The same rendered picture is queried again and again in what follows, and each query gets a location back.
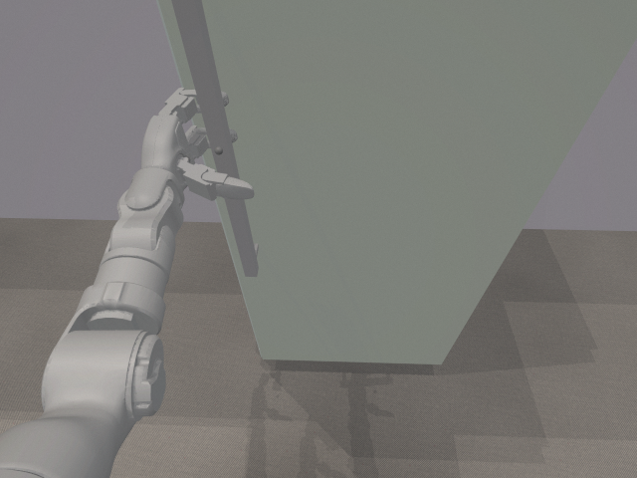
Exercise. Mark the left robot upper arm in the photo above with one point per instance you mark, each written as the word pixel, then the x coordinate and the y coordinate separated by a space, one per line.
pixel 99 384

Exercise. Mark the fridge door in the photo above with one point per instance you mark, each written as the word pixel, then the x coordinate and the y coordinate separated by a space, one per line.
pixel 397 149

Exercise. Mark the robot left hand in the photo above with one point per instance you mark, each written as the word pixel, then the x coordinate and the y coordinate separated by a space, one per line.
pixel 165 143

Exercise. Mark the handle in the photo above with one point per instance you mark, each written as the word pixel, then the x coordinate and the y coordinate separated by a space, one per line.
pixel 196 41

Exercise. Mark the left robot forearm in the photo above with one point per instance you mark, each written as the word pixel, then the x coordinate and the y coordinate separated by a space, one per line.
pixel 128 291

